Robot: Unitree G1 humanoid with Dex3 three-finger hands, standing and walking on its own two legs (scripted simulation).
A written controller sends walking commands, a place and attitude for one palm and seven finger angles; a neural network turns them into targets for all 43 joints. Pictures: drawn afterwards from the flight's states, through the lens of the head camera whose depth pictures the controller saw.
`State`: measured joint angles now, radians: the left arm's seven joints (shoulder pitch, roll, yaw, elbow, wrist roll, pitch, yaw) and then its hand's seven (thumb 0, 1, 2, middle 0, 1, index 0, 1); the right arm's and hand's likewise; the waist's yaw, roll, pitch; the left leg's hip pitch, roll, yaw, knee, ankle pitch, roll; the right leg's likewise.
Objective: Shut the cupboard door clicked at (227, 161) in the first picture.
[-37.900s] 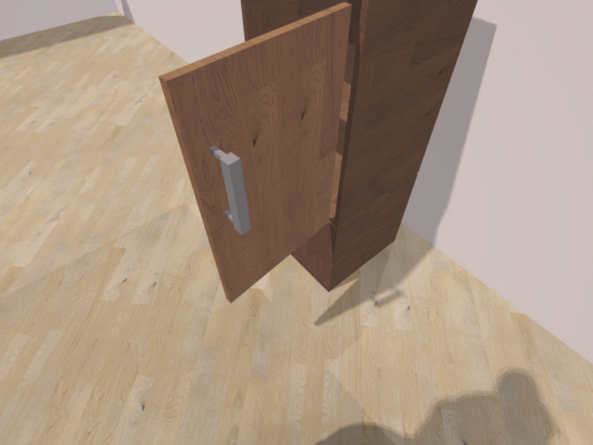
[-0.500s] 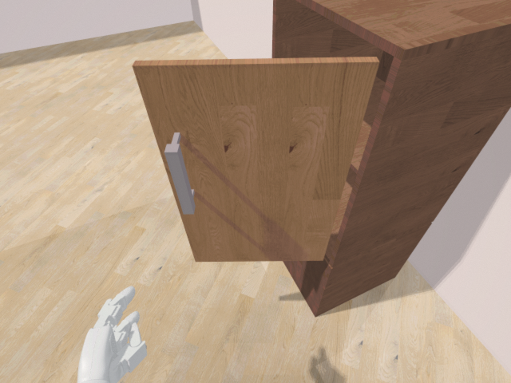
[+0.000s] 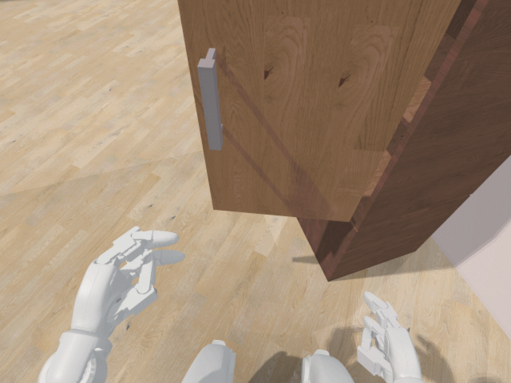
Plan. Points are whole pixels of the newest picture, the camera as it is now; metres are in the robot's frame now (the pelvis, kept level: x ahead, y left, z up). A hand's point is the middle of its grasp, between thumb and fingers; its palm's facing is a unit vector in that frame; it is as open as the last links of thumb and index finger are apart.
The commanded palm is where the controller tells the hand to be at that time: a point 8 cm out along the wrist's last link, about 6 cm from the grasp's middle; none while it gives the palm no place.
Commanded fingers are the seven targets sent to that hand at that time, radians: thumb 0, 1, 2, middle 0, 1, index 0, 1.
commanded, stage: raise the hand and make a fist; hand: left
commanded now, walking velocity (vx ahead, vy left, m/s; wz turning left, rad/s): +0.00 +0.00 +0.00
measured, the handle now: (214, 102) +0.53 +0.13 +0.13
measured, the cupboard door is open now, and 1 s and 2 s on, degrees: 66 66 66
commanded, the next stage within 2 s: bring the fist close to the handle in 1.26 s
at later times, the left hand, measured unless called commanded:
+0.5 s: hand (136, 257) +0.25 +0.18 +0.11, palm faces +0.02 -1.00 -0.04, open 3.1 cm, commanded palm +0.22 +0.24 +0.11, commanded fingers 0.00 0.90 0.90 -1.26 -1.46 -1.26 -1.46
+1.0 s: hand (137, 229) +0.27 +0.18 +0.14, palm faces -0.01 -1.00 -0.03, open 3.1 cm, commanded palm +0.24 +0.23 +0.14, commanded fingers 0.00 0.90 0.90 -1.30 -1.50 -1.30 -1.50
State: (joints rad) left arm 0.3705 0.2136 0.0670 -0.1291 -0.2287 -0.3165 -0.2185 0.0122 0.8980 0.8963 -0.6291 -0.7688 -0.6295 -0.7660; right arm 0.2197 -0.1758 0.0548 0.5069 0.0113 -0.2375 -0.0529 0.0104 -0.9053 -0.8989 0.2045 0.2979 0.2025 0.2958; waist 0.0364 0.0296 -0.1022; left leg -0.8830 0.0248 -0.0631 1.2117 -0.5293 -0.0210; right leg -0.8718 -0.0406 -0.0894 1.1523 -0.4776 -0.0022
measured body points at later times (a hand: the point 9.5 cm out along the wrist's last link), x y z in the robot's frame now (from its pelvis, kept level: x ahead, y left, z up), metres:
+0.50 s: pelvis +0.03 +0.01 +0.03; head +0.08 +0.01 +0.48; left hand +0.24 +0.24 +0.11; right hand +0.22 -0.23 -0.03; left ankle +0.04 +0.13 -0.64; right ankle +0.05 -0.13 -0.64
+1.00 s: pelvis +0.04 -0.01 +0.05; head +0.07 -0.02 +0.50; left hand +0.27 +0.23 +0.14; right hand +0.21 -0.24 -0.03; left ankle +0.04 +0.13 -0.64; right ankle +0.05 -0.13 -0.64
